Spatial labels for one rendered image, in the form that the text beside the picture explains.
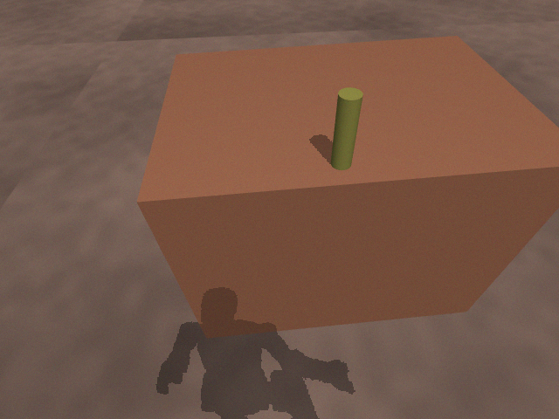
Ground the can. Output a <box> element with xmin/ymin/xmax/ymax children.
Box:
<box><xmin>331</xmin><ymin>87</ymin><xmax>363</xmax><ymax>170</ymax></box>

